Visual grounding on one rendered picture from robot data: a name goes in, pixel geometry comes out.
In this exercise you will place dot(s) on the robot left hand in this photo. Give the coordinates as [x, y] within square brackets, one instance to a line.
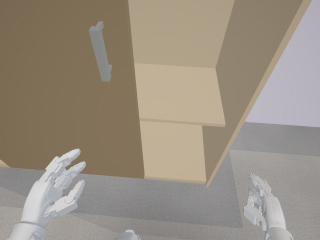
[37, 208]

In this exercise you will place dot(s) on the robot right hand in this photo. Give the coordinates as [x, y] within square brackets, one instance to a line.
[268, 213]

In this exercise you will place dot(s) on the robot left forearm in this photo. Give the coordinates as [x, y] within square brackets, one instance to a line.
[27, 231]

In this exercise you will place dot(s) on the robot right forearm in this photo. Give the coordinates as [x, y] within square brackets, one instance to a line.
[277, 233]

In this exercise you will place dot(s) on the handle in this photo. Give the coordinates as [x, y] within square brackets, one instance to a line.
[98, 44]

